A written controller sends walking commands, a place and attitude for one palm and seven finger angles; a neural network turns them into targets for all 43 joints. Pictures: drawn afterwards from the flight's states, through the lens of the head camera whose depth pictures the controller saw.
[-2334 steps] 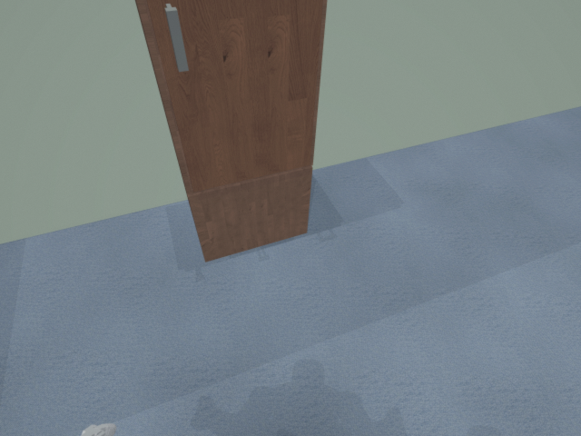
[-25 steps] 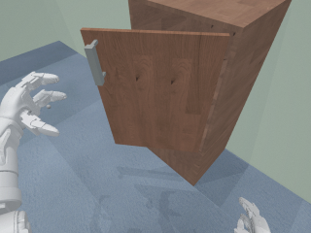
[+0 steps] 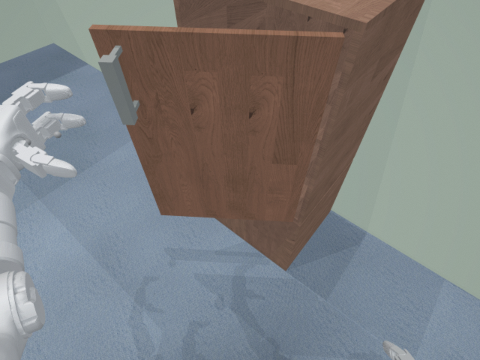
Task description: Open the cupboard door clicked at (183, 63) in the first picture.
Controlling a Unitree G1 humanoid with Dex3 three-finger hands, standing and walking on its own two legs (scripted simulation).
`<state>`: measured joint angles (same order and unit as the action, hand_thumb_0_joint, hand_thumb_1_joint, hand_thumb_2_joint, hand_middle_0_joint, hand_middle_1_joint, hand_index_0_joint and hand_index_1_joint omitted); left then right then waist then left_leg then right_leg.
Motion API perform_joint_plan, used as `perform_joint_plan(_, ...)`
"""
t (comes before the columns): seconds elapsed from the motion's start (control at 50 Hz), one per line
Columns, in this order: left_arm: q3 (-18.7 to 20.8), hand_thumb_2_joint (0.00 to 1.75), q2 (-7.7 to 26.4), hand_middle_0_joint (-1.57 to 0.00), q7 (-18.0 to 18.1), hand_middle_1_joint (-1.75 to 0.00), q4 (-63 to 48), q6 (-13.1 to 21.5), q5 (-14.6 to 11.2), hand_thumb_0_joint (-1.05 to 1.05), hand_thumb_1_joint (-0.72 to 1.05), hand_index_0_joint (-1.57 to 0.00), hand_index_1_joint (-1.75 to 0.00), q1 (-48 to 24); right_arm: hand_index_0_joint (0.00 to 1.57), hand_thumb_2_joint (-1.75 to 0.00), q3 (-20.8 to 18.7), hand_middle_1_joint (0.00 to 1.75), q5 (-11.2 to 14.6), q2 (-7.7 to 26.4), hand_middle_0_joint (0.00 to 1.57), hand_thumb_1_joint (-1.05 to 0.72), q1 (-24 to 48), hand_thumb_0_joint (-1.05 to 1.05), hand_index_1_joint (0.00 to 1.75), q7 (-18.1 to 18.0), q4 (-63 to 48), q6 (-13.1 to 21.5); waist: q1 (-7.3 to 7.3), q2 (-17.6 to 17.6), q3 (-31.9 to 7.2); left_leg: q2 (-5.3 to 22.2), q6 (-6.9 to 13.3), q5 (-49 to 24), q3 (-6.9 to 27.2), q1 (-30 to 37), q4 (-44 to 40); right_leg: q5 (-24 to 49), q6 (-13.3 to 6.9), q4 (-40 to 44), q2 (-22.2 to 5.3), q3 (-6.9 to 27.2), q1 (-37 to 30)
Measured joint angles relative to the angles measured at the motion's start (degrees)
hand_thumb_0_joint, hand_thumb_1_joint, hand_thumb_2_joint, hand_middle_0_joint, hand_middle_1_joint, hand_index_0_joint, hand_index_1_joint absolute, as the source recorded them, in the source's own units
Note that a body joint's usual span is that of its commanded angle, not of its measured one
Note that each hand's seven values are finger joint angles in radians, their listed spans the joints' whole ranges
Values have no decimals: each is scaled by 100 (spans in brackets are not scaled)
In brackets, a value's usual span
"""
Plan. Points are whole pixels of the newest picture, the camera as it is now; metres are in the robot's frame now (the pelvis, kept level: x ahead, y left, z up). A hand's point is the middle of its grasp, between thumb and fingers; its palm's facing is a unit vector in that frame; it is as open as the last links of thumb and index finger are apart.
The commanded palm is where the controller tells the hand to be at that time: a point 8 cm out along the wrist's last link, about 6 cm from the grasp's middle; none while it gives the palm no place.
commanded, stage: move the hooked fingers beside the handle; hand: left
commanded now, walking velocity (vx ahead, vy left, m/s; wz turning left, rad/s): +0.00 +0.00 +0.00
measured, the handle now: (123, 86) +0.56 +0.23 +0.16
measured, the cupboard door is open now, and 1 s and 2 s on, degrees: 36 36 36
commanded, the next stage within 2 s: slide the fingers in behind the handle in 1.68 s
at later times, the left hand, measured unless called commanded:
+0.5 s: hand (76, 109) +0.47 +0.28 +0.17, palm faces -0.04 -1.00 -0.01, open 14.0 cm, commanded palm +0.45 +0.33 +0.17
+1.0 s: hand (87, 91) +0.52 +0.28 +0.18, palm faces -0.04 -1.00 +0.02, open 14.0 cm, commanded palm +0.49 +0.33 +0.16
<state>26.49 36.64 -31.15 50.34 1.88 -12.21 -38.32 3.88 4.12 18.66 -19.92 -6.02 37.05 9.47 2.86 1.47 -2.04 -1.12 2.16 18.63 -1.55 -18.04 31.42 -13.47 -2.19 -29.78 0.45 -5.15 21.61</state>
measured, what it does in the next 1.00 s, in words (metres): stands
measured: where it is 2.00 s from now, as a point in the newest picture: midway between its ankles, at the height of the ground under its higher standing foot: outside the picture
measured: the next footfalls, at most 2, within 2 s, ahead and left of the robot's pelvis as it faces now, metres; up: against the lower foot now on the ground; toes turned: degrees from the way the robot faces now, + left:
none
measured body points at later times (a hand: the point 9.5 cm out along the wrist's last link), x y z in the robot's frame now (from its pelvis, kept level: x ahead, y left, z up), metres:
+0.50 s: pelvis +0.02 +0.02 +0.00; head +0.08 +0.02 +0.44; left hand +0.47 +0.33 +0.18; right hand +0.05 -0.26 -0.11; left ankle -0.03 +0.09 -0.73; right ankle +0.02 -0.10 -0.73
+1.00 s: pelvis +0.02 +0.01 -0.01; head +0.11 +0.02 +0.44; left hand +0.51 +0.33 +0.18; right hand -0.01 -0.27 -0.11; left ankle -0.03 +0.09 -0.73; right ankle +0.02 -0.10 -0.73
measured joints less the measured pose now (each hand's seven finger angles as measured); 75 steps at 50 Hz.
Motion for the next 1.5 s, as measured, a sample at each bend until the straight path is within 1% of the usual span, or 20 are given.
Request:
perform_joint_plan(0.1, 36, 30, 97, -30, -67, -120, 489, 84, 6, -2, -50, -30, -120, -315, 20, -89, 21, 30, -15, -23, 20, -90, -59, 1, 30, 48, 7, -99, 84, -25, -96, -12, 28, 28, -46, -109, 11, -21, 32, -32, -10, 48, 132)
perform_joint_plan(0.22, 109, 30, 241, -30, 29, -120, 782, 217, 232, -2, -50, -30, -120, -505, 20, -89, -16, 30, -55, -17, 20, -90, -172, 1, 30, 92, -57, -228, 167, -28, -82, -17, 54, 62, -80, -266, 55, -25, 62, -48, -13, 84, 287)
perform_joint_plan(0.32, 55, 30, 227, -30, -7, -120, 842, 402, 183, -2, -50, -30, -120, -693, 20, -89, -40, 30, -80, -28, 20, -90, -287, 1, 30, 94, 38, -350, 172, -48, -91, -31, 73, 82, -63, -307, 49, -36, 92, -14, -25, 71, 307)
perform_joint_plan(0.4, -38, 30, 245, -30, -28, -120, 1057, 399, 189, -2, -50, -30, -120, -948, 20, -89, -49, 30, -105, -24, 20, -90, -328, 1, 30, 108, 108, -434, 213, -43, -135, -44, 85, 102, -41, -356, 59, -49, 110, 3, -38, 52, 336)
perform_joint_plan(0.52, -88, 30, 303, -30, 90, -120, 1312, 384, 334, -2, -50, -30, -120, -1173, 20, -89, -91, 30, -148, -25, 20, -90, -343, 1, 30, 144, 75, -565, 298, -7, -147, -55, 101, 111, -61, -464, 67, -52, 133, -7, -48, 74, 450)
perform_joint_plan(0.6, 26, 30, 313, -30, 129, -120, 1456, 505, 369, -2, -50, -30, -120, -1317, 20, -89, -77, 30, -174, -49, 20, -90, -344, 1, 30, 162, 81, -677, 343, -16, -146, -43, 103, 124, -79, -514, 82, -54, 134, -17, -35, 92, 506)
perform_joint_plan(0.68, 90, 30, 497, -30, 170, -120, 1825, 556, 484, -2, -50, -30, -120, -1622, 20, -89, -38, 30, -175, -78, 20, -90, -347, 1, 30, 160, 78, -782, 433, -57, -147, -19, 93, 148, -73, -618, 142, -63, 119, -50, -13, 83, 599)
perform_joint_plan(0.78, -9, 30, 862, -30, 206, -120, 2316, 552, 683, -2, -50, -30, -120, -2070, 20, -89, -14, 30, -174, -37, 20, -90, -368, 1, 30, 136, 60, -890, 557, -47, -78, 6, 85, 172, -41, -871, 274, -56, 103, -105, 6, 47, 808)
perform_joint_plan(0.86, 47, 30, 1009, -30, 162, -120, 2324, 656, 688, -2, -50, -30, -120, -2208, 20, -89, -46, 30, -197, -1, 20, -90, -453, 1, 30, 131, 75, -1003, 614, -48, -68, 26, 73, 181, -50, -1043, 326, -46, 94, -132, 23, 54, 976)
perform_joint_plan(0.94, 151, 30, 967, -30, 26, -120, 2188, 764, 572, -2, -50, -29, -120, -2082, 20, -89, -102, 30, -212, 21, 20, -91, -606, 1, 30, 169, 112, -1155, 618, -33, -174, 59, 62, 214, -78, -1047, 311, -58, 89, -105, 61, 85, 990)
perform_joint_plan(1.0, 264, 30, 994, -29, -55, -120, 2207, 668, 503, -2, -50, -29, -120, -1942, 20, -89, -107, 30, -189, 25, 20, -91, -683, 1, 30, 206, 77, -1273, 613, -46, -238, 87, 63, 250, -112, -992, 299, -81, 82, -100, 94, 120, 954)
perform_joint_plan(1.06, 246, 30, 1003, -29, -59, -120, 2120, 554, 554, -1, -50, -29, -120, -1743, 20, -89, -123, 30, -169, 24, 20, -91, -713, 1, 30, 230, -17, -1340, 604, -36, -244, 100, 61, 269, -118, -964, 302, -94, 79, -97, 107, 127, 926)
perform_joint_plan(1.12, 378, 30, 951, -29, -45, -120, 1922, 575, 592, -1, -50, -30, -120, -1496, 20, -89, -136, 30, -171, 14, 20, -91, -667, 1, 30, 256, -93, -1380, 565, -22, -217, 106, 60, 274, -129, -940, 303, -91, 80, -92, 114, 139, 905)
perform_joint_plan(1.2, 505, 30, 804, -30, -46, -120, 1533, 718, 452, -2, -50, -29, -120, -1257, 20, -89, -139, 30, -159, -41, 20, -91, -571, 1, 30, 278, -137, -1380, 487, -47, -223, 110, 53, 273, -118, -854, 284, -90, 78, -66, 120, 132, 812)
perform_joint_plan(1.24, 422, 30, 738, -30, -79, -120, 1458, 741, 365, -2, -50, -29, -120, -1259, 20, -89, -133, 30, -147, -64, 20, -91, -523, 1, 30, 283, -127, -1353, 443, -53, -263, 105, 50, 278, -85, -813, 285, -100, 78, -53, 114, 101, 753)
perform_joint_plan(1.28, 304, 30, 728, -30, -141, -120, 1593, 678, 309, -2, -50, -29, -120, -1374, 20, -89, -109, 30, -129, -71, 20, -91, -446, 1, 30, 281, -108, -1327, 409, -57, -299, 97, 55, 286, -54, -792, 306, -113, 80, -60, 104, 70, 715)
perform_joint_plan(1.32, 157, 30, 770, -30, -169, -120, 1799, 534, 328, -2, -50, -30, -120, -1511, 20, -89, -84, 30, -110, -67, 20, -91, -354, 1, 30, 273, -119, -1300, 401, -56, -326, 85, 64, 292, -27, -815, 341, -123, 84, -87, 90, 44, 723)
perform_joint_plan(1.38, -45, 30, 782, -30, -124, -120, 1971, 397, 434, -1, -51, -30, -120, -1624, 20, -89, -76, 30, -110, -35, 20, -91, -235, 1, 30, 247, -186, -1238, 395, -20, -302, 57, 75, 283, 2, -882, 398, -122, 91, -136, 57, 14, 774)
perform_joint_plan(1.42, -45, 30, 760, -30, -74, -120, 1984, 433, 480, -1, -51, -30, -120, -1627, 20, -89, -70, 30, -122, -24, 20, -91, -164, 1, 30, 234, -218, -1209, 391, -13, -274, 44, 83, 272, -6, -925, 425, -114, 99, -170, 43, 20, 821)
perform_joint_plan(1.5, 14, 30, 614, -30, 0, -120, 1780, 690, 410, -2, -51, -29, -120, -1590, 20, -89, -60, 30, -149, -43, 20, -91, -128, 1, 30, 221, -214, -1170, 378, -41, -229, 36, 81, 255, -17, -937, 447, -95, 104, -196, 33, 30, 837)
